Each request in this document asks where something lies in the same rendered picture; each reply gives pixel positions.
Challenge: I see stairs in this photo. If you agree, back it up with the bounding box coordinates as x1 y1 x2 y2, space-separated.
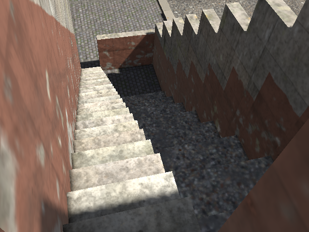
63 67 201 232

